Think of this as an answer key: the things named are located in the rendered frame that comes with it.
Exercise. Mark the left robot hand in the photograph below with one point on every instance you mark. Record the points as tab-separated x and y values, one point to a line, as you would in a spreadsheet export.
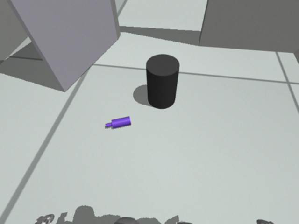
45	219

